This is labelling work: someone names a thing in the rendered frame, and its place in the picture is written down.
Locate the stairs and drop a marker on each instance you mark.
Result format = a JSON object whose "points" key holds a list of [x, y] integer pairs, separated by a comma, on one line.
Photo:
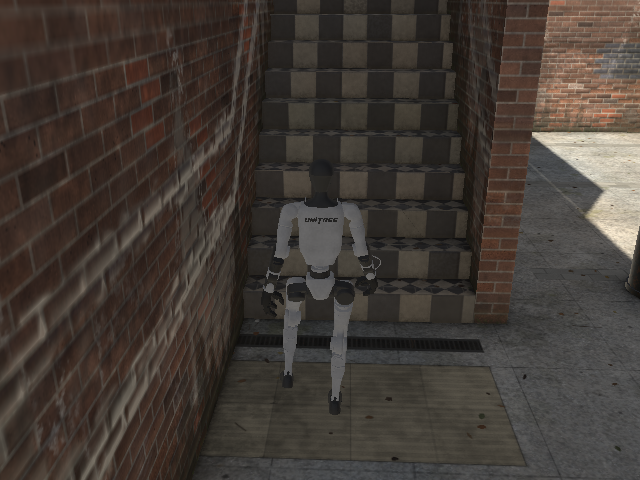
{"points": [[367, 85]]}

